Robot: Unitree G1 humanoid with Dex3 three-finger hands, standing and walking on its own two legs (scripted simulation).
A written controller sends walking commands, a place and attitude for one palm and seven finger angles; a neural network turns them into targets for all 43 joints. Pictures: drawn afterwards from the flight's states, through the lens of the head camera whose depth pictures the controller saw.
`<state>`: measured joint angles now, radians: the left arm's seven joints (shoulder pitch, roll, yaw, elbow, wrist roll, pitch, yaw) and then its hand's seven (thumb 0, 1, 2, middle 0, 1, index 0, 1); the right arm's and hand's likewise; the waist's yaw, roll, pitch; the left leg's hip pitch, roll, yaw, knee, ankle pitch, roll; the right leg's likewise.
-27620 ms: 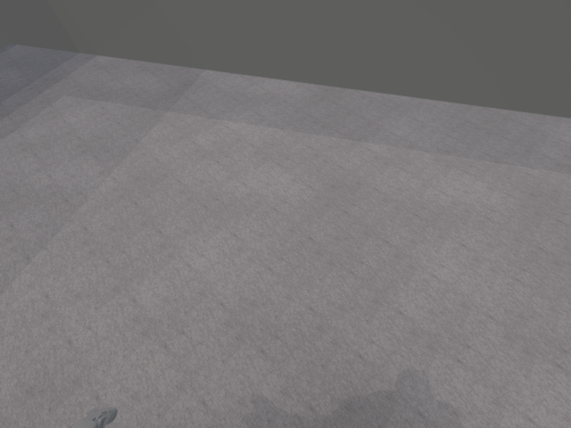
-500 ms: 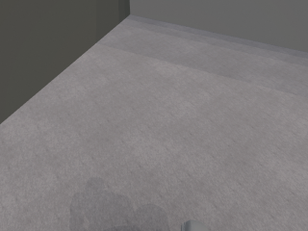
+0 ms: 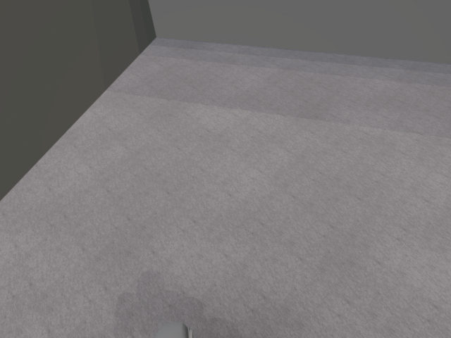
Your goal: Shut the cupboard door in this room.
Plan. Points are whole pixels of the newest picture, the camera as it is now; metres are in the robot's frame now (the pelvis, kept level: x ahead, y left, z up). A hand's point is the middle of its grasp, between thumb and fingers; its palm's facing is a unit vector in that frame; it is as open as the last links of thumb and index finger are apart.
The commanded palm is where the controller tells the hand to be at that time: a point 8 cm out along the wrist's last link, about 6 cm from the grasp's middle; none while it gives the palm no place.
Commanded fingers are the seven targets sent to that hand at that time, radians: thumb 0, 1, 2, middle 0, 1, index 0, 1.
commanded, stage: walk around to get in front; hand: left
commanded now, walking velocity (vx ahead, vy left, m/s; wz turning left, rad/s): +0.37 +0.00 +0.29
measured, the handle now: out of the picture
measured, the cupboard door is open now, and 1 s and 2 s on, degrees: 84 84 84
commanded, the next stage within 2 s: walk to a spot facing it in 0.28 s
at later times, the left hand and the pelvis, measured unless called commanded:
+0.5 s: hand out of the picture +0.11 +0.22 -0.19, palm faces +0.23 -0.96 -0.14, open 7.4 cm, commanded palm none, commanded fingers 0.00 0.90 0.90 -0.20 -0.30 -0.20 -0.30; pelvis +0.20 +0.07 -0.01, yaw +9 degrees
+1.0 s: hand (131, 247) +0.34 +0.25 -0.14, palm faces +0.39 -0.88 -0.27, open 7.4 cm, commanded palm none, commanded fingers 0.00 0.90 0.90 -0.20 -0.30 -0.20 -0.30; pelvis +0.29 +0.03 +0.00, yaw +26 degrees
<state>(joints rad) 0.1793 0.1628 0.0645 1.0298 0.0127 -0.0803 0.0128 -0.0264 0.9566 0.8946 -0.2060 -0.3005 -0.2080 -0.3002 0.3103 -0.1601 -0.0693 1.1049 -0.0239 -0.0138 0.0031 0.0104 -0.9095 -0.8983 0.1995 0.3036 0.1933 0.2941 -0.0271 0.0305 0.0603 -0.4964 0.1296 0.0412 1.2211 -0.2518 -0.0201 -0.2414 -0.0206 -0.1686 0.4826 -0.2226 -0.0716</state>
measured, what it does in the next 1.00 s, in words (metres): walks ahead, turning left: left foot, then right foot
